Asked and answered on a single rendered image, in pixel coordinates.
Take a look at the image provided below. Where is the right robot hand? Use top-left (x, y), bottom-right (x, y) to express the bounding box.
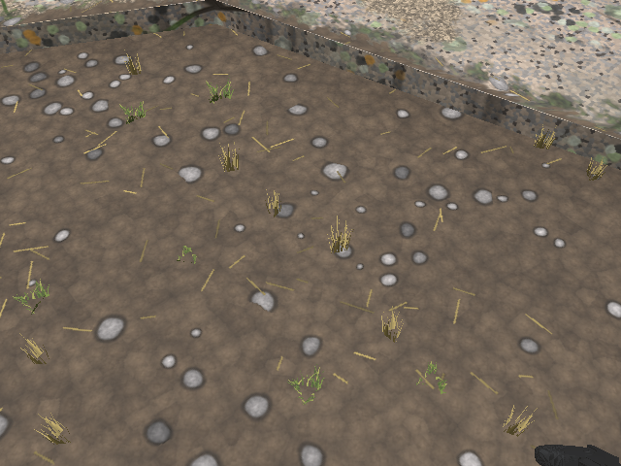
top-left (535, 445), bottom-right (621, 466)

